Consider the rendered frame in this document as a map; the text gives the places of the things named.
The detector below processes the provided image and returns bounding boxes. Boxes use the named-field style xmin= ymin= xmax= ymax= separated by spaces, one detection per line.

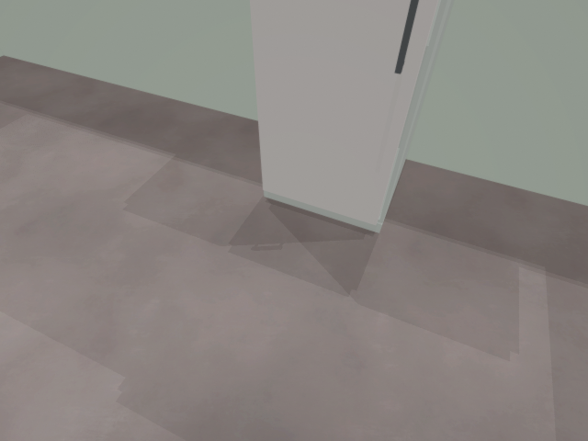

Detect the fridge door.
xmin=250 ymin=0 xmax=439 ymax=225

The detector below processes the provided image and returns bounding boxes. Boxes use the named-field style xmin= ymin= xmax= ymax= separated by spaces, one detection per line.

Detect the handle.
xmin=395 ymin=0 xmax=419 ymax=74

